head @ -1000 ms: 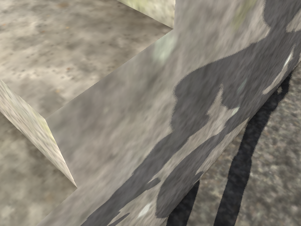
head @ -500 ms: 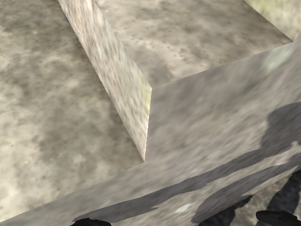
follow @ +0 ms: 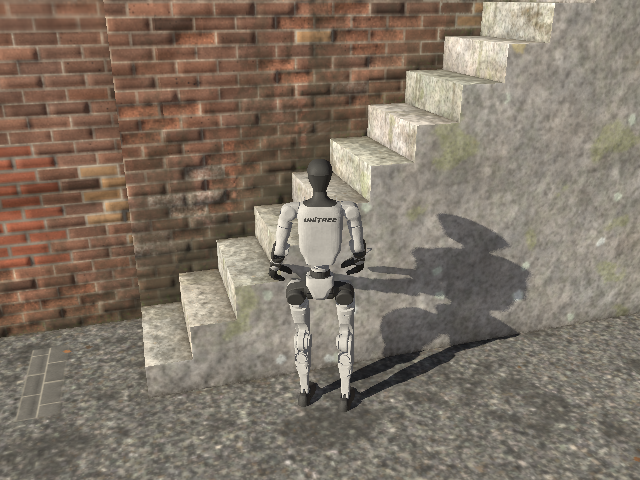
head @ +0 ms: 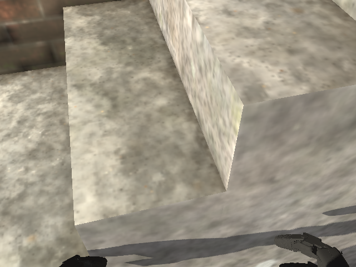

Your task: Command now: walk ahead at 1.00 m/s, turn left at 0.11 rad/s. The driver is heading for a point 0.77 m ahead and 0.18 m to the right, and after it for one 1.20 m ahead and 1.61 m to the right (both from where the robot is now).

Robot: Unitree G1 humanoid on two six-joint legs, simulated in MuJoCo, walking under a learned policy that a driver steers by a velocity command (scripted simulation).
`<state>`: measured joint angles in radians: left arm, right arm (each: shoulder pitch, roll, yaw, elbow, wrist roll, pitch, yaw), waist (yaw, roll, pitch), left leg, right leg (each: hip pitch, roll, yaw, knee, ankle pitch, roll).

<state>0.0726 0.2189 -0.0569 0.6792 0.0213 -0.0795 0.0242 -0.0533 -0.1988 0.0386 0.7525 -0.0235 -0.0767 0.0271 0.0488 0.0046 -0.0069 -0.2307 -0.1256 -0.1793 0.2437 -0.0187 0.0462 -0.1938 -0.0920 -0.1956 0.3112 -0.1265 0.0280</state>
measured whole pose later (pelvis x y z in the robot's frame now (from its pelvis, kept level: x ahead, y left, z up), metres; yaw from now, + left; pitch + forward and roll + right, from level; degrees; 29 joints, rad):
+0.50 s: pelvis +0.01 -0.02 +0.00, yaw +0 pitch +2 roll +0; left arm 0.06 0.20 -0.05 0.74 0.01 -0.08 0.02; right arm -0.03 -0.20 0.04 0.74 -0.04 -0.09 0.02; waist 0.05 0.00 -0.01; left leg -0.23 -0.10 -0.18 0.27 -0.05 0.02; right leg -0.18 -0.06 -0.19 0.31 -0.15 0.00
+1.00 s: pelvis +0.04 -0.02 +0.00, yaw +0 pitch +1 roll +0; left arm 0.04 0.17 -0.06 0.78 0.02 -0.06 0.02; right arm -0.10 -0.16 0.07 0.69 -0.04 -0.10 0.01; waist 0.06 0.00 0.00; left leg -0.19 -0.09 -0.17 0.27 -0.09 0.02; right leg -0.14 -0.06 -0.18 0.31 -0.19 0.00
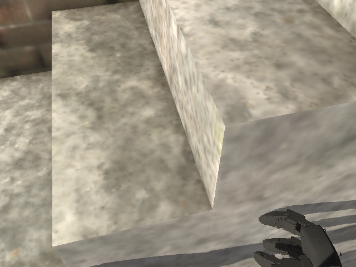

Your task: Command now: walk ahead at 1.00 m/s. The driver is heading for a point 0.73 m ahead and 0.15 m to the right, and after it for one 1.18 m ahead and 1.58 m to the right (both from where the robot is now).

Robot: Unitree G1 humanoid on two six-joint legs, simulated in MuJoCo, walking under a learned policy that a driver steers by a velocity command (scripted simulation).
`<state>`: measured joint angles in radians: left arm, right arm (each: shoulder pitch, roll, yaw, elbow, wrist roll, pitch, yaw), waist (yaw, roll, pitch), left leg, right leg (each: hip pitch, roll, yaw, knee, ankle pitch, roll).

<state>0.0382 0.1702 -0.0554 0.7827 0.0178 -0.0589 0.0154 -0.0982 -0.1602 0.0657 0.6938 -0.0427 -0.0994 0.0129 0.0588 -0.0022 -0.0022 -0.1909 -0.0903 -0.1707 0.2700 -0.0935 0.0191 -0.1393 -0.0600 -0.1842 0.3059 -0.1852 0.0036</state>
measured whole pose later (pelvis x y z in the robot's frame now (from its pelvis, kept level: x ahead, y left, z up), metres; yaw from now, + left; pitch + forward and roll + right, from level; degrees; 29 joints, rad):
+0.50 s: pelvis +0.00 +0.00 +0.00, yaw +0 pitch +2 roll +0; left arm 0.04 0.17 -0.06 0.79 0.02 -0.06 0.01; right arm -0.09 -0.16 0.06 0.70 -0.04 -0.10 0.02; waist 0.06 0.00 -0.01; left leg -0.19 -0.09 -0.16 0.26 -0.09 0.02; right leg -0.14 -0.06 -0.17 0.30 -0.18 0.01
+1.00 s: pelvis +0.00 +0.01 +0.00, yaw -1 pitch +2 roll +0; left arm 0.04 0.17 -0.06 0.79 0.02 -0.06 0.01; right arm -0.10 -0.16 0.06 0.69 -0.04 -0.10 0.02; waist 0.06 -0.01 -0.01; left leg -0.19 -0.09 -0.15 0.26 -0.09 0.03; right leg -0.14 -0.06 -0.16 0.29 -0.18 0.01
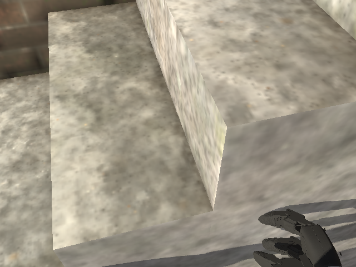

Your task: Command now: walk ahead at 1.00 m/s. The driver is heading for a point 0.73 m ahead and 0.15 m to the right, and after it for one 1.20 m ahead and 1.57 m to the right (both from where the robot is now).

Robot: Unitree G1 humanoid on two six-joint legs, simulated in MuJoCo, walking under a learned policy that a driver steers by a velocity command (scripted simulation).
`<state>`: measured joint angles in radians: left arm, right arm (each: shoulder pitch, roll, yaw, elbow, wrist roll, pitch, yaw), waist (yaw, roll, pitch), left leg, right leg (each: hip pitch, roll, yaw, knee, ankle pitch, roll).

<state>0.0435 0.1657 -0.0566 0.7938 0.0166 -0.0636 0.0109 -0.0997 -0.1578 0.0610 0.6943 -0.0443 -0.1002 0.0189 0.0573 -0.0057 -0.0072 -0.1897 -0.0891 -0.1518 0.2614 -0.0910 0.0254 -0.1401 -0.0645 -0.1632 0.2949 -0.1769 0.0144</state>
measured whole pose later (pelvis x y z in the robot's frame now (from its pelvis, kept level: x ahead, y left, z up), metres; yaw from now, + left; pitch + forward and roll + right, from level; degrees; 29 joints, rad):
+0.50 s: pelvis +0.00 +0.00 +0.00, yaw +0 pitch +2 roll +0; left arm 0.05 0.16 -0.06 0.80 0.02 -0.06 0.01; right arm -0.10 -0.16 0.06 0.70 -0.04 -0.10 0.02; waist 0.06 -0.01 -0.01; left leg -0.19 -0.09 -0.15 0.26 -0.09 0.03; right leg -0.14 -0.06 -0.15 0.29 -0.18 0.02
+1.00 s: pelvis +0.00 +0.00 +0.00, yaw -1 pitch +2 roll +0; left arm 0.05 0.16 -0.05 0.80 0.01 -0.06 0.01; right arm -0.10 -0.16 0.06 0.70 -0.04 -0.10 0.02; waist 0.06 -0.01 -0.01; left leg -0.18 -0.08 -0.14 0.26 -0.09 0.03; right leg -0.13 -0.06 -0.14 0.28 -0.17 0.02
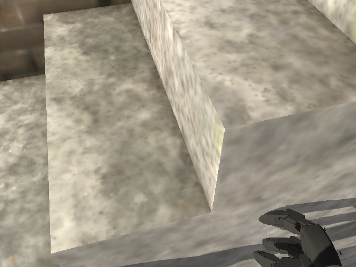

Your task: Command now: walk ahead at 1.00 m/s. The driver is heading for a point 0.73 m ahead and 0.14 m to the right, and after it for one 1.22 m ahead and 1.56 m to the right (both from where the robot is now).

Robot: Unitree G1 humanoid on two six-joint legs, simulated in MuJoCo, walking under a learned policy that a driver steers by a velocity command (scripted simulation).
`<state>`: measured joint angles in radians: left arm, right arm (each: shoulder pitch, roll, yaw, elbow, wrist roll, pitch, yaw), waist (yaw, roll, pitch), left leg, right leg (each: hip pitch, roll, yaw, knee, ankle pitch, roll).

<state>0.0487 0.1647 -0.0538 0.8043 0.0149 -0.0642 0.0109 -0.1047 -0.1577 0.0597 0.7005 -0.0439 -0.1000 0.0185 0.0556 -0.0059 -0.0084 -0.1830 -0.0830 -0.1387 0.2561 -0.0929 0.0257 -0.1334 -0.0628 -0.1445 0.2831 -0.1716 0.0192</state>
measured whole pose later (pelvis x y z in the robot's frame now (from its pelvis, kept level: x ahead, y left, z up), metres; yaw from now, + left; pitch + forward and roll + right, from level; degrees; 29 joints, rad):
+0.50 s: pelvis +0.00 +0.00 +0.00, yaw +0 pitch +2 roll +0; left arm 0.05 0.17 -0.05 0.81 0.01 -0.06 0.01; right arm -0.11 -0.16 0.06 0.70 -0.04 -0.10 0.02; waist 0.05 -0.01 -0.01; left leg -0.18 -0.08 -0.13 0.26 -0.09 0.03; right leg -0.13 -0.06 -0.13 0.28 -0.17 0.02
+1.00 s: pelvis +0.00 +0.00 +0.00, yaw -1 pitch +2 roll +0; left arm 0.05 0.16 -0.05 0.81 0.01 -0.06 0.01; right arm -0.11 -0.16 0.06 0.70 -0.04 -0.10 0.02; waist 0.05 -0.01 -0.01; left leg -0.18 -0.08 -0.13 0.25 -0.09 0.02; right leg -0.13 -0.06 -0.12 0.27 -0.16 0.02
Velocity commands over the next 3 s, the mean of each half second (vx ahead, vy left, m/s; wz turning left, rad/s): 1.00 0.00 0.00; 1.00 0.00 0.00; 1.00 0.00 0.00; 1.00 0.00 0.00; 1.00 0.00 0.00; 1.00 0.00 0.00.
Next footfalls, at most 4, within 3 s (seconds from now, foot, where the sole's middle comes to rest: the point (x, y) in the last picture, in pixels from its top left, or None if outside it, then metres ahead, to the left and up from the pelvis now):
none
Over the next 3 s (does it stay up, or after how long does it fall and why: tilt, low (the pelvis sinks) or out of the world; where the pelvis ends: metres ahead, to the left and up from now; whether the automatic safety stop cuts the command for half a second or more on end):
stays up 0.00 0.01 0.00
